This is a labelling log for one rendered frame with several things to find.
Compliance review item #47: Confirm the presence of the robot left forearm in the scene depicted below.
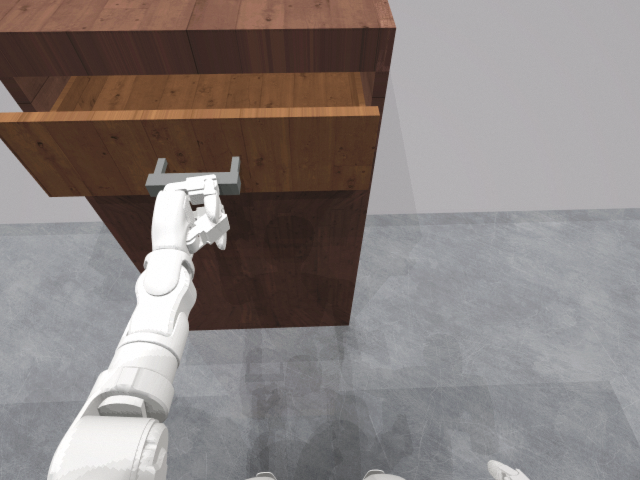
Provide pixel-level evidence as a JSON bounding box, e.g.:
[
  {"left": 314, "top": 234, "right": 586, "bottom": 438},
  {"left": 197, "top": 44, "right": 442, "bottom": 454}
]
[{"left": 47, "top": 249, "right": 197, "bottom": 480}]

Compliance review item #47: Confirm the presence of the drawer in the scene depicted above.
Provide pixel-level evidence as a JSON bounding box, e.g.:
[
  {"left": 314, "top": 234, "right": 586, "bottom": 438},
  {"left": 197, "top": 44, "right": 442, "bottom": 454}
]
[{"left": 0, "top": 72, "right": 380, "bottom": 197}]

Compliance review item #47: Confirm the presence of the robot left hand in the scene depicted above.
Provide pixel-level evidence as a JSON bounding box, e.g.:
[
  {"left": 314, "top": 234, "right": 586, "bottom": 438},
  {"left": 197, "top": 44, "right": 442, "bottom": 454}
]
[{"left": 151, "top": 174, "right": 230, "bottom": 260}]

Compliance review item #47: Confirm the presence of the handle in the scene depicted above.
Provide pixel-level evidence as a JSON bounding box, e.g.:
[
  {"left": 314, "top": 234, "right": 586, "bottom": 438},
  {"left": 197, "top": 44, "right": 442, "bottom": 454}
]
[{"left": 145, "top": 157, "right": 241, "bottom": 197}]

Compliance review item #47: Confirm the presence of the left robot upper arm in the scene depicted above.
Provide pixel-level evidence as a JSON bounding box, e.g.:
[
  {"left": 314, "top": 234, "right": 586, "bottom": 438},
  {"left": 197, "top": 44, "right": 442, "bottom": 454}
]
[{"left": 52, "top": 415, "right": 168, "bottom": 480}]

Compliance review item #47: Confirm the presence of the robot right hand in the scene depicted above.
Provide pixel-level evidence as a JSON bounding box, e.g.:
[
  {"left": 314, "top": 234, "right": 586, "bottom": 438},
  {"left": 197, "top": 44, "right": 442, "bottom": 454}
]
[{"left": 488, "top": 460, "right": 529, "bottom": 480}]

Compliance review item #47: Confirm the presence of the cabinet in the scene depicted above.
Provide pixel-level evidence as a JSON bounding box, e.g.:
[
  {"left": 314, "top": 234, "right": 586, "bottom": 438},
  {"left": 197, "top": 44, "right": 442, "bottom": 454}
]
[{"left": 0, "top": 0, "right": 396, "bottom": 331}]

